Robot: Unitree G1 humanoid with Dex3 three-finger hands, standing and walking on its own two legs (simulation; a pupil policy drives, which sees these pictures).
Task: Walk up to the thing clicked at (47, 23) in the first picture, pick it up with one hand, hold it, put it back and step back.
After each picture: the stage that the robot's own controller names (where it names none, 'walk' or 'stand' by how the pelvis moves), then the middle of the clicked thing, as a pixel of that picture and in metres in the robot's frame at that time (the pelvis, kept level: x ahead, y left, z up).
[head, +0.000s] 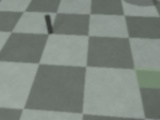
stand; (49, 24) +1.66 +0.37 -0.65
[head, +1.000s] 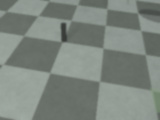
walk; (63, 32) +1.55 +0.12 -0.63
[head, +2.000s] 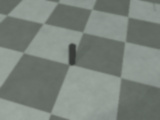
walk; (72, 55) +1.01 +0.06 -0.63
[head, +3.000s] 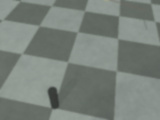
walk; (53, 98) +0.61 +0.18 -0.64
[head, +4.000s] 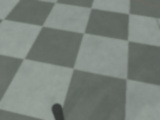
stand; (58, 114) +0.44 +0.15 -0.64
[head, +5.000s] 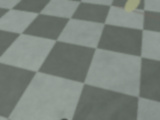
stand; out of the picture +0.40 +0.15 -0.65
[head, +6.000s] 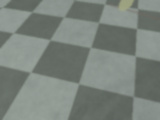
stand; out of the picture +0.37 +0.16 -0.65
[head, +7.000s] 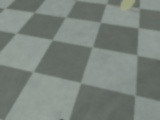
stand; out of the picture +0.39 +0.16 -0.66
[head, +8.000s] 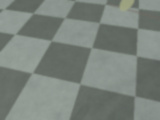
stand; out of the picture +0.38 +0.16 -0.66
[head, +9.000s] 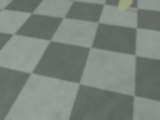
go down; out of the picture +0.38 +0.16 -0.66
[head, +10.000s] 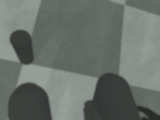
go down; (24, 50) +0.48 +0.17 -0.26
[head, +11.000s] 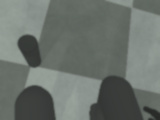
approach; (31, 53) +0.47 +0.16 -0.27
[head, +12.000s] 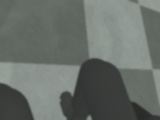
close in; out of the picture +0.47 +0.21 -0.17
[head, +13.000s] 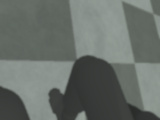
close; out of the picture +0.47 +0.23 -0.17
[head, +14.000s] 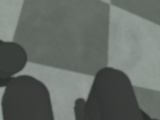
lift; (5, 65) +0.36 +0.21 -0.09
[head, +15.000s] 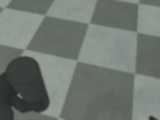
lift; (33, 90) +0.30 +0.15 +0.06
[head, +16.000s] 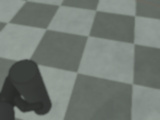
hold; (35, 92) +0.30 +0.15 +0.05
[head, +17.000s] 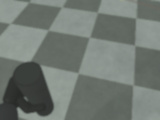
crouch; (38, 93) +0.30 +0.15 +0.04
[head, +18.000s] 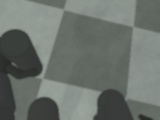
crouch; (26, 58) +0.41 +0.16 -0.03
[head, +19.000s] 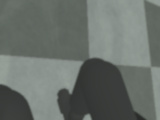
lower; out of the picture +0.44 +0.22 -0.18
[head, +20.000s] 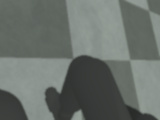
lower; out of the picture +0.45 +0.23 -0.18
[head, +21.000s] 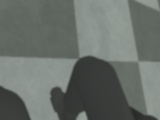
lower; out of the picture +0.45 +0.23 -0.17
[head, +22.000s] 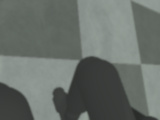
lower; out of the picture +0.45 +0.23 -0.16
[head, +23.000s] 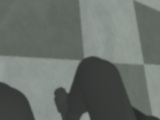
loosen; out of the picture +0.43 +0.21 -0.17
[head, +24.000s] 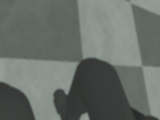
withdraw; out of the picture +0.44 +0.21 -0.17
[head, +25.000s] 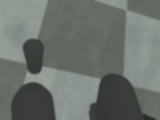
walk; (34, 59) +0.45 +0.16 -0.23
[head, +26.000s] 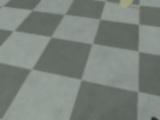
stand; out of the picture +0.36 +0.12 -0.59
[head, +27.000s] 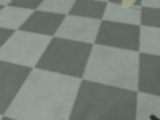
stand; out of the picture +0.38 +0.13 -0.60
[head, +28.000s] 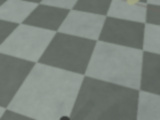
stand; out of the picture +0.38 +0.12 -0.61
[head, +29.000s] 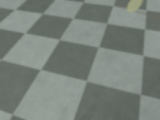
walk; out of the picture +0.40 +0.13 -0.65
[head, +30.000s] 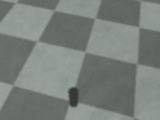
walk; (73, 98) +0.50 +0.05 -0.63
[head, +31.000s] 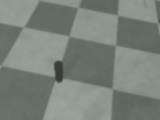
walk; (58, 72) +0.73 +0.13 -0.64
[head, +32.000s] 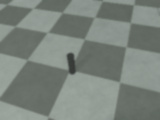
stand; (71, 64) +1.00 +0.14 -0.64
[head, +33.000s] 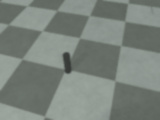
stand; (67, 63) +1.00 +0.14 -0.66
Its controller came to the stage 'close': yes
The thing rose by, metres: 0.70
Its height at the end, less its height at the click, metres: +0.00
